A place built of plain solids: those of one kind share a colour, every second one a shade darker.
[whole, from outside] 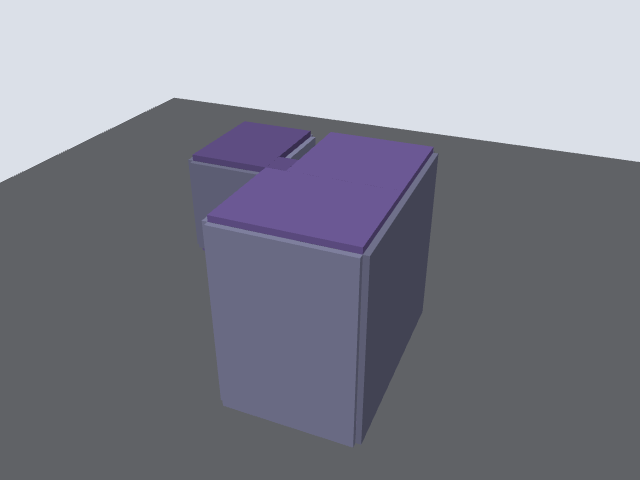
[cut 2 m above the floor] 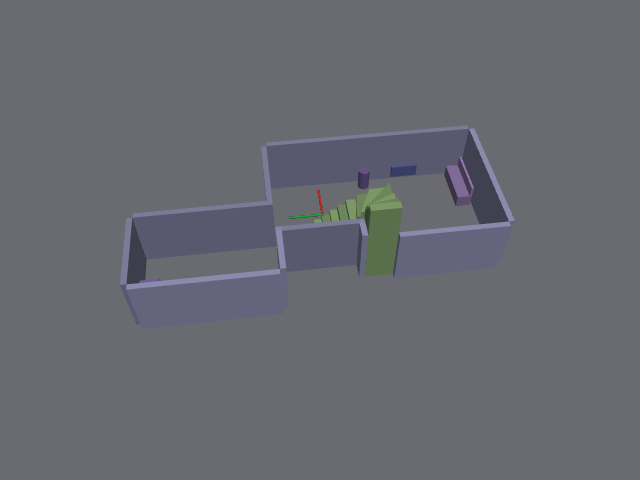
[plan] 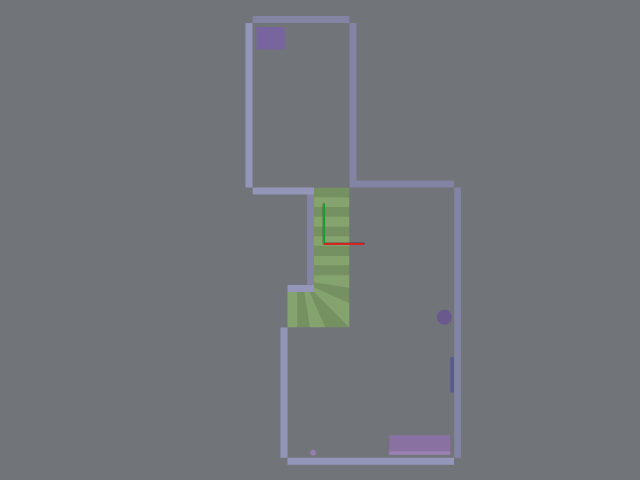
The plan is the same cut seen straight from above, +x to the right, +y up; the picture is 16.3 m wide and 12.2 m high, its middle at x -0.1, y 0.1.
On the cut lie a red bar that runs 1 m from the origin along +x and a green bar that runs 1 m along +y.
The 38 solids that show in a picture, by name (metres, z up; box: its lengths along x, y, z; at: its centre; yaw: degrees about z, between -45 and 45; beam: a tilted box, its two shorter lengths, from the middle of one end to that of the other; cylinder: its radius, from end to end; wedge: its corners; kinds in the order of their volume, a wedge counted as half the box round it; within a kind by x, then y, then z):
{
 "wall_1": {"box": [0.18, 3.38, 3.06], "at": [-3.58, -0.43, 4.77]},
 "wall_2": {"box": [2.56, 0.18, 3.06], "at": [-2.21, -2.21, 4.77]},
 "wall_3": {"box": [0.18, 4.18, 3.07], "at": [-1.9, 3.52, 1.48]},
 "wall_4": {"box": [1.56, 0.18, 3.07], "at": [-1.03, 1.34, 1.48]},
 "wall_5": {"box": [0.18, 3.31, 6.35], "at": [-1.01, -3.78, 3.12]},
 "wall_6": {"box": [0.18, 2.48, 3.06], "at": [-0.83, 0.02, 4.77]},
 "wall_7": {"box": [0.67, 0.18, 6.35], "at": [-0.59, -1.13, 3.12]},
 "wall_8": {"box": [2.46, 0.18, 3.07], "at": [-0.58, 5.7, 1.48]},
 "wall_9": {"box": [0.18, 2.65, 6.35], "at": [-0.34, 0.11, 3.12]},
 "wall_10": {"box": [0.18, 4.18, 3.07], "at": [0.74, 3.52, 1.48]},
 "wall_11": {"box": [4.23, 0.18, 6.35], "at": [1.19, -5.52, 3.12]},
 "wall_12": {"box": [2.66, 0.18, 6.35], "at": [1.98, 1.52, 3.12]},
 "wall_13": {"box": [0.18, 6.87, 6.35], "at": [3.4, -2.0, 3.12]},
 "roof_1": {"box": [2.56, 3.38, 0.2], "at": [-2.21, -0.43, 6.4]},
 "roof_2": {"box": [0.67, 0.9, 0.2], "at": [-0.59, -1.67, 6.4]},
 "roof_3": {"box": [4.23, 3.31, 0.2], "at": [1.19, -3.78, 6.4]},
 "roof_4": {"box": [3.56, 3.55, 0.2], "at": [1.53, -0.34, 6.4]},
 "tread_1": {"wedge": [[-0.93, -2.12, -0.05], [-0.93, -2.12, 3.05], [-0.93, -1.22, -0.05], [-0.93, -1.22, 3.04], [-0.68, -2.12, -0.05], [-0.68, -2.12, 3.04], [-0.68, -1.22, -0.05], [-0.68, -1.22, 3.04]]},
 "tread_2": {"wedge": [[-0.68, -2.12, -0.05], [-0.68, -2.12, 2.86], [-0.68, -1.22, -0.05], [-0.68, -1.22, 2.86], [-0.5, -1.22, -0.05], [-0.5, -1.22, 2.86], [-0.36, -2.12, -0.05], [-0.36, -2.12, 2.86]]},
 "tread_3": {"wedge": [[-0.5, -1.22, -0.05], [-0.5, -1.22, 2.66], [-0.37, -1.22, -0.05], [-0.37, -1.22, 2.66], [-0.36, -2.12, -0.05], [-0.36, -2.12, 2.66], [0.03, -2.12, -0.05], [0.03, -2.12, 2.66]]},
 "tread_4": {"wedge": [[-0.37, -1.22, -0.05], [-0.37, -1.22, 2.48], [-0.25, -1.22, -0.05], [-0.25, -1.22, 2.48], [0.03, -2.12, -0.05], [0.03, -2.12, 2.47], [0.65, -2.12, -0.05], [0.65, -2.12, 2.47]]},
 "tread_5": {"wedge": [[-0.25, -1.22, -0.05], [-0.25, -1.22, 2.28], [-0.25, -1.1, -0.05], [-0.25, -1.1, 2.28], [0.65, -2.12, -0.05], [0.65, -2.12, 2.29], [0.65, -1.51, -0.05], [0.65, -1.51, 2.28]]},
 "tread_6": {"wedge": [[-0.25, -1.11, -0.05], [-0.25, -1.11, 2.09], [-0.25, -0.98, -0.05], [-0.25, -0.98, 2.09], [0.65, -1.51, -0.05], [0.65, -1.51, 2.09], [0.65, -1.11, -0.05], [0.65, -1.11, 2.09]]},
 "tread_7": {"wedge": [[-0.25, -0.98, -0.05], [-0.25, -0.98, 1.9], [-0.25, -0.8, -0.05], [-0.25, -0.8, 1.9], [0.65, -1.12, -0.05], [0.65, -1.12, 1.9], [0.65, -0.8, -0.05], [0.65, -0.8, 1.9]]},
 "tread_8": {"wedge": [[-0.25, -0.8, -0.05], [-0.25, -0.8, 1.71], [-0.25, -0.54, -0.05], [-0.25, -0.54, 1.71], [0.65, -0.8, -0.05], [0.65, -0.8, 1.72], [0.65, -0.54, -0.05], [0.65, -0.54, 1.72]]},
 "tread_9": {"wedge": [[-0.25, -0.55, -0.05], [-0.25, -0.55, 1.52], [-0.25, -0.3, -0.05], [-0.25, -0.3, 1.52], [0.65, -0.55, -0.05], [0.65, -0.55, 1.52], [0.65, -0.31, -0.05], [0.65, -0.31, 1.52]]},
 "tread_10": {"wedge": [[-0.25, -0.31, -0.05], [-0.25, -0.31, 1.34], [-0.25, -0.05, -0.05], [-0.25, -0.05, 1.34], [0.65, -0.31, -0.05], [0.65, -0.31, 1.34], [0.65, -0.05, -0.05], [0.65, -0.05, 1.34]]},
 "tread_11": {"wedge": [[-0.25, -0.05, -0.05], [-0.25, -0.05, 1.14], [-0.25, 0.2, -0.05], [-0.25, 0.2, 1.14], [0.65, -0.05, -0.05], [0.65, -0.05, 1.14], [0.65, 0.19, -0.05], [0.65, 0.19, 1.14]]},
 "tread_12": {"wedge": [[-0.25, 0.19, -0.05], [-0.25, 0.19, 0.95], [-0.25, 0.44, -0.05], [-0.25, 0.44, 0.95], [0.65, 0.19, -0.05], [0.65, 0.19, 0.95], [0.65, 0.44, -0.05], [0.65, 0.44, 0.95]]},
 "tread_13": {"wedge": [[-0.25, 0.44, -0.05], [-0.25, 0.44, 0.76], [-0.25, 0.69, -0.05], [-0.25, 0.69, 0.76], [0.65, 0.44, -0.05], [0.65, 0.44, 0.76], [0.65, 0.69, -0.05], [0.65, 0.69, 0.76]]},
 "tread_14": {"wedge": [[-0.25, 0.69, -0.05], [-0.25, 0.69, 0.57], [-0.25, 0.94, -0.05], [-0.25, 0.94, 0.57], [0.65, 0.69, -0.05], [0.65, 0.69, 0.57], [0.65, 0.94, -0.05], [0.65, 0.94, 0.57]]},
 "tread_15": {"wedge": [[-0.25, 0.93, -0.05], [-0.25, 0.93, 0.38], [-0.25, 1.19, -0.05], [-0.25, 1.19, 0.38], [0.65, 0.94, -0.05], [0.65, 0.94, 0.38], [0.65, 1.18, -0.05], [0.65, 1.18, 0.38]]},
 "tread_16": {"wedge": [[-0.25, 1.18, -0.05], [-0.25, 1.18, 0.19], [-0.25, 1.43, -0.05], [-0.25, 1.43, 0.19], [0.65, 1.18, -0.05], [0.65, 1.18, 0.19], [0.65, 1.43, -0.05], [0.65, 1.43, 0.19]]},
 "bin_1": {"box": [0.72, 0.58, 1.11], "at": [-1.36, 5.23, 0.51]},
 "bin_2": {"cylinder": 0.19, "from": [3.06, -1.86, 0.0], "to": [3.06, -1.86, 0.75]},
 "seats_1": {"box": [1.56, 0.08, 0.38], "at": [2.44, -5.32, 0.63]},
 "seats_2": {"box": [1.56, 0.5, 0.49], "at": [2.44, -5.11, 0.2]},
 "radiator_1": {"box": [0.1, 0.9, 0.45], "at": [3.26, -3.33, 0.38]}
}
